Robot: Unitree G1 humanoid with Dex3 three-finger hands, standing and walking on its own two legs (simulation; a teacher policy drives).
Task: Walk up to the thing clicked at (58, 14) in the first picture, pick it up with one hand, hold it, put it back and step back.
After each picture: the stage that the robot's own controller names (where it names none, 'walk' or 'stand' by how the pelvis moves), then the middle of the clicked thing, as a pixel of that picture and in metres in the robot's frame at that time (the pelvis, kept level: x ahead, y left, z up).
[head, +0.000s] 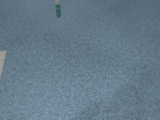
stand; (58, 9) +2.17 +0.37 -0.66
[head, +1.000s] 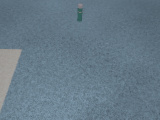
walk; (79, 12) +2.05 +0.11 -0.63
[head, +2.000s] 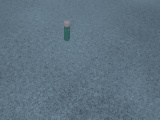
walk; (66, 31) +1.48 +0.18 -0.63
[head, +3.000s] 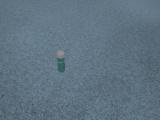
walk; (61, 62) +1.02 +0.19 -0.64
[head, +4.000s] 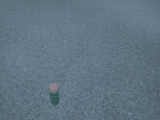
walk; (54, 94) +0.67 +0.19 -0.64
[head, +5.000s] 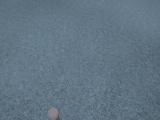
stand; (54, 119) +0.45 +0.19 -0.63
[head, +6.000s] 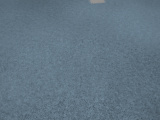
stand; out of the picture +0.41 +0.21 -0.66
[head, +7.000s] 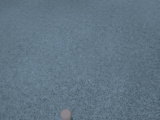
walk; out of the picture +0.43 +0.17 -0.61
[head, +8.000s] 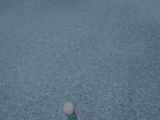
walk; (70, 114) +0.48 +0.16 -0.58
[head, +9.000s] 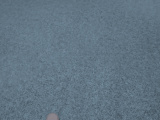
stand; out of the picture +0.35 +0.21 -0.61
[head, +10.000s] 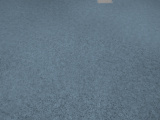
stand; out of the picture +0.36 +0.20 -0.65
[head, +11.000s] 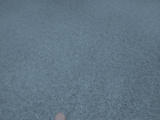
walk; out of the picture +0.44 +0.21 -0.65
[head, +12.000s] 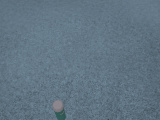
walk; (59, 111) +0.47 +0.16 -0.61
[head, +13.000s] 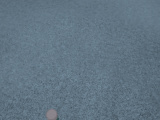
stand; out of the picture +0.40 +0.20 -0.62
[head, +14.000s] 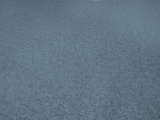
stand; out of the picture +0.35 +0.21 -0.66
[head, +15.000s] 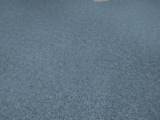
stand; out of the picture +0.34 +0.21 -0.66
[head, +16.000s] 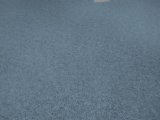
go down; out of the picture +0.34 +0.21 -0.66
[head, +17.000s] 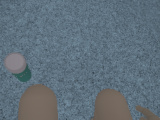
go down; (20, 69) +0.40 +0.25 -0.28
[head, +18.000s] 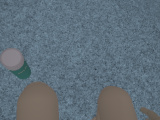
approach; (18, 66) +0.40 +0.27 -0.25
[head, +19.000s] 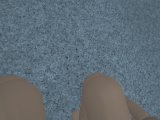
close in; out of the picture +0.36 +0.30 -0.15
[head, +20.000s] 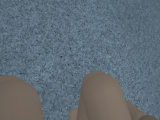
close; out of the picture +0.36 +0.31 -0.15
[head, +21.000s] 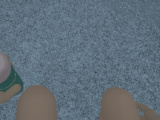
lift; (4, 78) +0.32 +0.26 -0.03
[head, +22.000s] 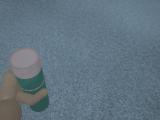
lift; (33, 85) +0.33 +0.16 +0.08
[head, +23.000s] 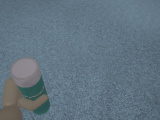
hold; (34, 90) +0.32 +0.17 +0.03
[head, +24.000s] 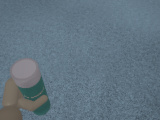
hold; (34, 91) +0.32 +0.17 +0.03
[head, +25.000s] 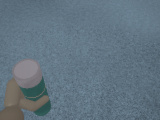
hold; (35, 91) +0.32 +0.17 +0.03
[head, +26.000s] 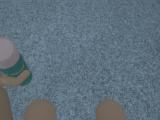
crouch; (14, 66) +0.39 +0.22 -0.06
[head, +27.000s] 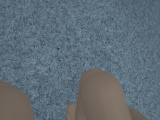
lower; out of the picture +0.39 +0.32 -0.16
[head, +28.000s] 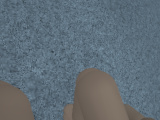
lower; out of the picture +0.38 +0.32 -0.15
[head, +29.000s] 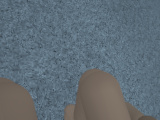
lower; out of the picture +0.38 +0.32 -0.16
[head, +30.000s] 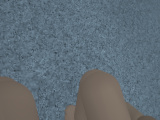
lower; out of the picture +0.36 +0.31 -0.16
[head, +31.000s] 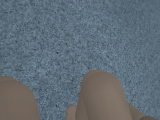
rest; out of the picture +0.35 +0.31 -0.16
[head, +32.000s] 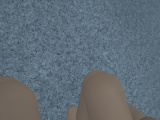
withdraw; out of the picture +0.35 +0.31 -0.16
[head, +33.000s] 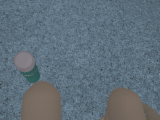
walk; (29, 69) +0.40 +0.26 -0.26
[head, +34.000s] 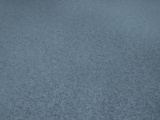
stand; out of the picture +0.32 +0.20 -0.59
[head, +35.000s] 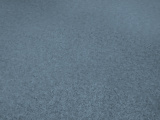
stand; out of the picture +0.33 +0.23 -0.60
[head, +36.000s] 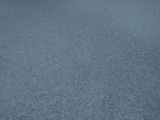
stand; out of the picture +0.35 +0.22 -0.60
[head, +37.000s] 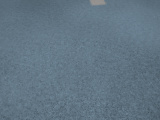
stand; out of the picture +0.35 +0.21 -0.65
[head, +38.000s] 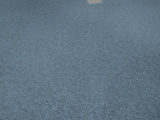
stand; out of the picture +0.33 +0.22 -0.66
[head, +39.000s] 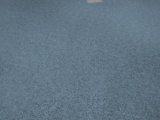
walk; out of the picture +0.32 +0.22 -0.66
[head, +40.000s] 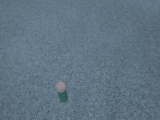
walk; (62, 92) +0.57 +0.17 -0.63
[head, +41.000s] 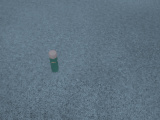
walk; (53, 61) +0.94 +0.25 -0.64
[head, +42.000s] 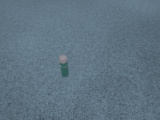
stand; (64, 66) +0.97 +0.19 -0.63
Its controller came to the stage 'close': yes
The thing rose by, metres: 0.67
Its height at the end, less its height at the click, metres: +0.00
